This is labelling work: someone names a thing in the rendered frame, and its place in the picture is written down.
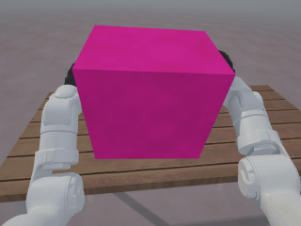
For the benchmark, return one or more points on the robot right upper arm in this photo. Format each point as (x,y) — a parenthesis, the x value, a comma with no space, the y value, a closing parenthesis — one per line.
(272,182)

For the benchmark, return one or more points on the right robot hand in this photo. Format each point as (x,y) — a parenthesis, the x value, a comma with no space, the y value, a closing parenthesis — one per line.
(227,58)

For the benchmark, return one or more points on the left robot hand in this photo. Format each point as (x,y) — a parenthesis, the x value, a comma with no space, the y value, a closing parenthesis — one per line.
(69,80)

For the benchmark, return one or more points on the robot left upper arm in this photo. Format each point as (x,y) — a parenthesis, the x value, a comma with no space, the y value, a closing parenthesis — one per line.
(52,200)

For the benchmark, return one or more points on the table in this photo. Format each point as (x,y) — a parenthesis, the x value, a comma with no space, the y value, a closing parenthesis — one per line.
(217,163)

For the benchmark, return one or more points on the robot right forearm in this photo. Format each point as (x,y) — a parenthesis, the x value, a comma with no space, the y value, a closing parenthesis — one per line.
(255,135)

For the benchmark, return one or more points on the carton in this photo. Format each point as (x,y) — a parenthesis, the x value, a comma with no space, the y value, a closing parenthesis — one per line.
(150,93)

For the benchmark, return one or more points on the robot left forearm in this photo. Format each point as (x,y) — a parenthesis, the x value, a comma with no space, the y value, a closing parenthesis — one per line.
(58,134)

